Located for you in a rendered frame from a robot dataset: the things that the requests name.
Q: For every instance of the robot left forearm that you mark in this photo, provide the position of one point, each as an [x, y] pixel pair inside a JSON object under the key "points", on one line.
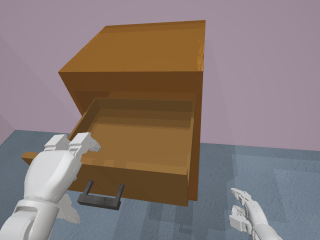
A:
{"points": [[32, 219]]}

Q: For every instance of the handle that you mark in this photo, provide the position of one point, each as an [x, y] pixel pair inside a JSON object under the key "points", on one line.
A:
{"points": [[100, 201]]}

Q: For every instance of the drawer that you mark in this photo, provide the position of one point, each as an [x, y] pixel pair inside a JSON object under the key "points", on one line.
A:
{"points": [[146, 144]]}

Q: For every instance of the left robot hand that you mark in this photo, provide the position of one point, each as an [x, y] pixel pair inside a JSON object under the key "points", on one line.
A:
{"points": [[53, 171]]}

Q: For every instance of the cabinet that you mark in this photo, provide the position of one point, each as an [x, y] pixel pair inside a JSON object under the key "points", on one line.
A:
{"points": [[163, 60]]}

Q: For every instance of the robot right forearm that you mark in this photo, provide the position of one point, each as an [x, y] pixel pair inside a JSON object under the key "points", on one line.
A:
{"points": [[264, 232]]}

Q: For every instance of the right robot hand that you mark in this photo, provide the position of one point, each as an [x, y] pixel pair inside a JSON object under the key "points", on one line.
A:
{"points": [[252, 214]]}

